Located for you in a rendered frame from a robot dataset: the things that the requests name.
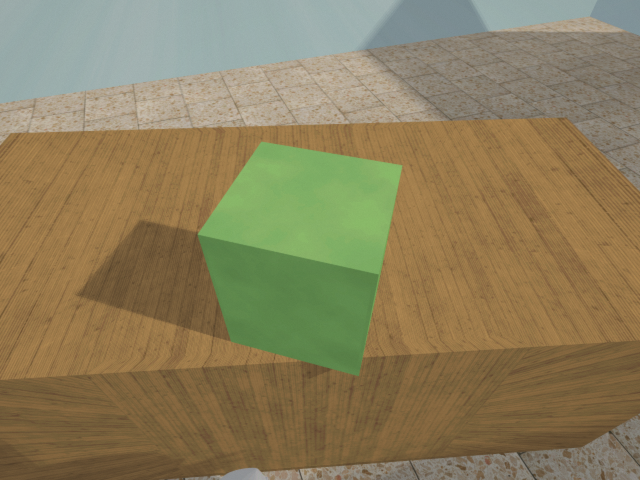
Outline carton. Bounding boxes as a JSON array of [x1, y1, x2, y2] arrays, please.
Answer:
[[197, 142, 403, 376]]

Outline pedestal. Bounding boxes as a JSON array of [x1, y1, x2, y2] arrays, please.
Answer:
[[0, 117, 640, 480]]

